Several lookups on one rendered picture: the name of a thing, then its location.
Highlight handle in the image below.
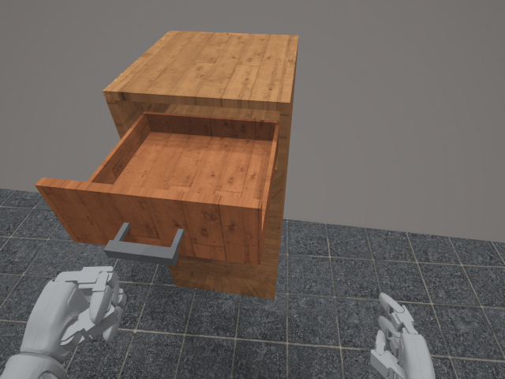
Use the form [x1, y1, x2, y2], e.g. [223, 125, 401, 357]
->
[104, 223, 185, 266]

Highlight robot left hand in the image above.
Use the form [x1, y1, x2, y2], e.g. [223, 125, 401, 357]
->
[20, 266, 127, 364]

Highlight robot right hand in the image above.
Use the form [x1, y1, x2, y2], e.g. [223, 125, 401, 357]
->
[370, 293, 436, 379]

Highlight drawer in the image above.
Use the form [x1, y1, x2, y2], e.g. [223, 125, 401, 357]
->
[35, 111, 280, 265]

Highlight cabinet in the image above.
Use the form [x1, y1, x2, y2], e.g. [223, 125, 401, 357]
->
[103, 31, 299, 299]

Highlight left robot forearm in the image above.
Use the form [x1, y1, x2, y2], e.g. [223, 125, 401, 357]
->
[0, 352, 65, 379]

